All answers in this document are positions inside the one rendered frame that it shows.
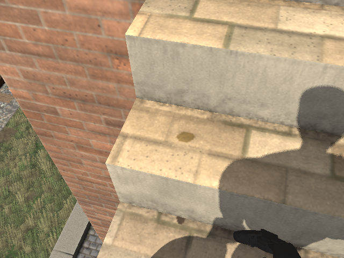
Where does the robot right hand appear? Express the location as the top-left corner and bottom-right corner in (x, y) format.
(233, 229), (301, 258)

